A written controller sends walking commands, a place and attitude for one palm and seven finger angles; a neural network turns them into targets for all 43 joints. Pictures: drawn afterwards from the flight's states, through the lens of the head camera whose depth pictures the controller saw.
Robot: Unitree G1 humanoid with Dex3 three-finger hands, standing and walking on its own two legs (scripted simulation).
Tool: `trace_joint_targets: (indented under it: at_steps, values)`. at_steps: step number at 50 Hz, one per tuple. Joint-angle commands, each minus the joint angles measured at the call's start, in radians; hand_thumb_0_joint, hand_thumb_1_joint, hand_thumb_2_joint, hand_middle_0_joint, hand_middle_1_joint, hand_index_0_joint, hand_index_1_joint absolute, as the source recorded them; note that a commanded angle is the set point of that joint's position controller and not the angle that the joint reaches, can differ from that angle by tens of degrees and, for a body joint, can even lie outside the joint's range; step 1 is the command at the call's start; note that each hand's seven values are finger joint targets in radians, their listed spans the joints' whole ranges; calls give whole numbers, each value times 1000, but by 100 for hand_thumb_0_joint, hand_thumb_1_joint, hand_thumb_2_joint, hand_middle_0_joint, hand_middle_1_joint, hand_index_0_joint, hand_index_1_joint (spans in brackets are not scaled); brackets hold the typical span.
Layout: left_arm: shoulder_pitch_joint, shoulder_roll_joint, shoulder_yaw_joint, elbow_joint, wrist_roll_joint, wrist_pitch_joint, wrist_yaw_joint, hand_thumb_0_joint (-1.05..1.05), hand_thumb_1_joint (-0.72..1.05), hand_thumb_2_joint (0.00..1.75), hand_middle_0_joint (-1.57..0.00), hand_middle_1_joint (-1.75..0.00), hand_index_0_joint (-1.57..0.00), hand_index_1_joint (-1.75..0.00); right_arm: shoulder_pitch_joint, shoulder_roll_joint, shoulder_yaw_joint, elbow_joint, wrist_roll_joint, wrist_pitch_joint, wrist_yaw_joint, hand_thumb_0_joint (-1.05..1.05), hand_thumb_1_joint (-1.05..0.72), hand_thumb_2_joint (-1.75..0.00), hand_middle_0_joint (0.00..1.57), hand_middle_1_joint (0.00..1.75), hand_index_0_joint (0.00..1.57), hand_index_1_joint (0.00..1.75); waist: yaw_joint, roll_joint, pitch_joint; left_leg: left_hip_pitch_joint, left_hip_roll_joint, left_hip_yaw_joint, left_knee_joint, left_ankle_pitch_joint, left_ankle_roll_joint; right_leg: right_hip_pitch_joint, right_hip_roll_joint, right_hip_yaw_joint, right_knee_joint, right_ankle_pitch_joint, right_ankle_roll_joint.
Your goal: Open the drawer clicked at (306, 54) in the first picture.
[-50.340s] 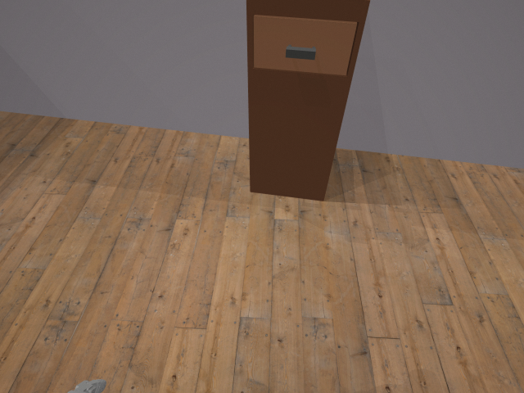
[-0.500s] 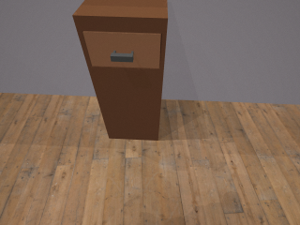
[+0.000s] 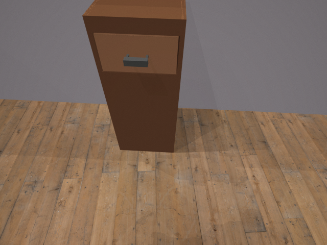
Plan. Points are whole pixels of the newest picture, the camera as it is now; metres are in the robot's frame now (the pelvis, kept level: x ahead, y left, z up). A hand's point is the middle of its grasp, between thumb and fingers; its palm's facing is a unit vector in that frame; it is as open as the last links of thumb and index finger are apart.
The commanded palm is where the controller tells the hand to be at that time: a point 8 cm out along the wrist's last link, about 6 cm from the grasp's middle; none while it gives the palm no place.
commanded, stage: look to check the result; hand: left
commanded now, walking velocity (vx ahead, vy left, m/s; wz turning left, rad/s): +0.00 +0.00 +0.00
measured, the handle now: (136, 59) +0.82 +0.16 +0.00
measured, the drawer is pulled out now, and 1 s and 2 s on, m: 0.00 0.00 0.00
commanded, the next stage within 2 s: take the last steps up to it in 0.10 s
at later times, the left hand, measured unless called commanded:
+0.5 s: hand out of the picture +0.04 +0.21 -0.18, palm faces -0.02 -0.97 -0.24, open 7.4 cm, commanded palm none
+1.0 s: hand (114, 215) +0.24 +0.17 -0.19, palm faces +0.02 -0.99 -0.17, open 7.3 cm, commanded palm none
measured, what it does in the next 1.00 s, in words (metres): walks ahead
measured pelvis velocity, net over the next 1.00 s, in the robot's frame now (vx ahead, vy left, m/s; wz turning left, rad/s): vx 0.18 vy -0.02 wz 0.02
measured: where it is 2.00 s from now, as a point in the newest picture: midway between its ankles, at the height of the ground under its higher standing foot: (179, 244)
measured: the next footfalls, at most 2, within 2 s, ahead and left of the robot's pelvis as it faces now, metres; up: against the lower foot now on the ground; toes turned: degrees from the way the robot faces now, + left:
right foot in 1.08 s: +0.35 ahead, -0.15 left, +0.00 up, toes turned -7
left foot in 1.40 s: +0.37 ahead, +0.06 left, +0.00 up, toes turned +3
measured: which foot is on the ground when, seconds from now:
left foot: down 0.00-1.00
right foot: down 0.00-0.72, up 0.74-1.00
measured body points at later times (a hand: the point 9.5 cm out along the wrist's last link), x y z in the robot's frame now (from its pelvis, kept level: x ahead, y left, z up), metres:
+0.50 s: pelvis +0.03 +0.00 -0.01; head +0.03 +0.00 +0.44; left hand +0.05 +0.26 -0.16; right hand +0.04 -0.25 -0.17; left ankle -0.01 +0.12 -0.75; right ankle -0.02 -0.10 -0.75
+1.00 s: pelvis +0.18 -0.02 -0.01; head +0.23 -0.01 +0.43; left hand +0.23 +0.22 -0.17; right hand +0.08 -0.22 -0.16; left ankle +0.05 +0.10 -0.75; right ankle +0.28 -0.16 -0.71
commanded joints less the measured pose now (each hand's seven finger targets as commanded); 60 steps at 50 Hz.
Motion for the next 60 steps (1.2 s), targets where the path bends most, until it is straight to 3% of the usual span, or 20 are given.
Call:
trace_joint_targets:
  at_steps: [1, 11, 14, 19, 27, 31, 33, 34, 35, 36, 38, 41, 44, 49, 52, 53, 54, 55, 58, 60]
  values:
    - [-29, 204, 39, -61, -2, -22, 10, 0, 90, 90, -20, -30, -20, -30, -24, -204, -35, -58, 1, -22, -12, 0, -90, -90, 20, 30, 20, 30, -1, -2, -65, 5, 132, -107, -25, 199, 16, 6, -136, 120, -43, 174, -20]
    - [-27, 204, 38, -60, -2, -22, 10, 0, 90, 90, -20, -30, -20, -30, -27, -208, -36, -59, 1, -23, -12, 0, -90, -90, 20, 30, 20, 30, -2, 6, -71, 8, 132, -108, -25, 203, 16, 9, -136, 122, -43, 178, -20]
    - [40, 78, 9, -25, -4, -3, 15, 0, 90, 90, -20, -30, -20, -30, 34, -68, -3, -27, -6, -5, -6, 0, -90, -90, 20, 30, 20, 30, -5, -4, -78, 5, 124, -88, -13, 78, -2, -6, -128, 110, -40, 10, 3]
    - [84, 76, 20, -12, 6, 8, -2, 0, 90, 90, -20, -30, -20, -30, 76, -67, -14, -13, -17, -1, 0, 0, -90, -90, 20, 30, 20, 30, -4, 2, 38, -100, 131, -117, -4, -235, 20, -108, -104, 104, 27, -257, -17]
    - [237, 46, 50, 14, 5, -12, -2, 0, 90, 90, -20, -30, -20, -30, 137, 24, -20, -22, -11, -28, -14, 0, -90, -90, 20, 30, 20, 30, 26, -77, 41, -256, 76, 1, 246, -39, 17, 42, -164, 166, 84, -39, -78]
    - [354, 56, 76, 40, 17, -28, 18, 0, 90, 90, -20, -30, -20, -30, 62, 70, -35, -77, -2, -39, -14, 0, -90, -90, 20, 30, 20, 30, 64, -173, 57, -497, 81, 59, 513, -388, -8, 214, -333, 308, 52, 324, -222]
    - [292, 32, 76, 21, 13, -30, 20, 0, 90, 90, -20, -30, -20, -30, 136, 93, -37, -62, -1, -42, -12, 0, -90, -90, 20, 30, 20, 30, -3, -87, 45, -315, 97, 70, 321, -344, 8, 97, -293, 211, 160, 428, -189]
    - [217, 12, 72, 4, 1, -31, 17, 0, 90, 90, -20, -30, -20, -30, 299, 98, -42, -7, -7, -48, -14, 0, -90, -90, 20, 30, 20, 30, -92, -25, 2, -36, 82, 61, 140, -141, 28, -87, -207, 107, 352, 445, -126]
    - [175, -79, 58, -44, -14, -31, 6, 0, 90, 90, -20, -30, -20, -30, 499, 2, -69, 64, -31, -58, -27, 0, -90, -90, 20, 30, 20, 30, -151, 298, -38, 185, 256, -233, 38, 95, 93, -370, -30, -31, 693, 159, -26]
    - [96, -93, 42, -89, -18, -32, 7, 0, 90, 90, -20, -30, -20, -30, 619, -23, -68, 114, -28, -54, -51, 0, -90, -90, 20, 30, 20, 30, -170, 340, -43, 275, 420, -442, -12, 389, 162, -574, 36, 27, 895, -357, -3]
    - [64, -72, 62, -84, -1, -24, 13, 0, 90, 90, -20, -30, -20, -30, 531, 25, -56, 74, -26, -52, -45, 0, -90, -90, 20, 30, 20, 30, -119, 75, 35, 137, 469, -355, 35, 452, 217, -611, -69, 111, 1006, -282, -23]
    - [112, -136, 54, -76, 12, 0, -13, 0, 90, 90, -20, -30, -20, -30, 400, 67, -39, 41, -22, -71, -49, 0, -90, -90, 20, 30, 20, 30, -31, 98, 166, -41, 352, -146, -44, 291, 134, -592, -103, 81, 905, -158, 5]
    - [94, -159, 49, -95, 7, 5, -32, 0, 90, 90, -20, -30, -20, -30, 379, 60, -43, 40, -21, -73, -51, 0, -90, -90, 20, 30, 20, 30, -15, 154, 125, -37, 287, 12, -40, 299, 98, -516, -107, 19, 651, -81, 3]
    - [44, -146, 53, -117, 8, 1, -37, 0, 90, 90, -20, -30, -20, -30, 400, 48, -48, 46, -21, -60, -45, 0, -90, -90, 20, 30, 20, 30, -31, 170, 72, -22, 280, 56, 17, 384, 94, -354, -30, -70, 436, -15, -22]
    - [243, -89, 76, -64, 10, -15, -35, 0, 90, 90, -20, -30, -20, -30, 350, 36, -52, 28, -10, -48, -41, 0, -90, -90, 20, 30, 20, 30, 77, 101, -27, -88, 233, 109, 297, 459, 54, -29, 21, -89, 302, 42, -50]
    - [383, -12, 99, -30, 14, -28, -26, 0, 90, 90, -20, -30, -20, -30, 337, 63, -51, 12, 2, -50, -28, 0, -90, -90, 20, 30, 20, 30, 139, -37, -116, -240, 173, 151, 533, 260, 18, 187, -94, 68, 239, 63, -92]
    - [464, 102, 128, -15, 15, -34, -11, 0, 90, 90, -20, -30, -20, -30, 364, 146, -39, -22, 19, -53, -23, 0, -90, -90, 20, 30, 20, 30, 142, -351, -213, -418, 21, 127, 935, -389, -10, 265, -408, 542, 64, 143, -205]
    - [394, 87, 113, -35, -3, -29, 0, 0, 90, 90, -20, -30, -20, -30, 309, 114, -46, -43, 17, -42, -24, 0, -90, -90, 20, 30, 20, 30, 123, -217, -167, -460, 66, -3, 1066, -432, 12, 162, -425, 567, -6, 73, -230]
    - [128, -28, 81, -107, 8, -23, 20, 0, 90, 90, -20, -30, -20, -30, 275, 156, -53, -44, -6, -24, -18, 0, -90, -90, 20, 30, 20, 30, -10, -144, 20, -388, 161, -40, 956, -283, 9, -257, -322, 324, -53, -61, -193]
    - [98, -69, 66, -130, 17, -31, 27, 0, 90, 90, -20, -30, -20, -30, 306, 192, -32, -27, -8, -5, -21, 0, -90, -90, 20, 30, 20, 30, -39, -46, -3, -273, 135, -15, 760, -286, -7, -323, -292, 208, -26, 300, -180]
